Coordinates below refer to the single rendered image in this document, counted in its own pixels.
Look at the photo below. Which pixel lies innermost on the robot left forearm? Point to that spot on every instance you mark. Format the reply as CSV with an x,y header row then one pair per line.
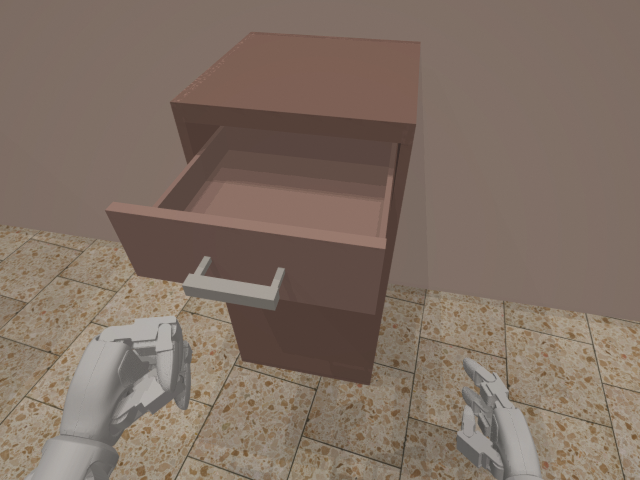
x,y
74,458

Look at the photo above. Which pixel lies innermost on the cabinet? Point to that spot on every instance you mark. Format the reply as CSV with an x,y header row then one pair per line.
x,y
344,87

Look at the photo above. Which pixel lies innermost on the robot left hand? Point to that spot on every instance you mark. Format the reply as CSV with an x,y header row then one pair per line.
x,y
118,360

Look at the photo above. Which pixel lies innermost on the handle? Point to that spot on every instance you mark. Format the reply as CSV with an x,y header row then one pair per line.
x,y
230,291

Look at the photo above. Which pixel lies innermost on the drawer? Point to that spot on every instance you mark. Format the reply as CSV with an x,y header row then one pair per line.
x,y
255,200

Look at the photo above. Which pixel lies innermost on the robot right hand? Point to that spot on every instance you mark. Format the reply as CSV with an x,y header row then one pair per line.
x,y
498,420

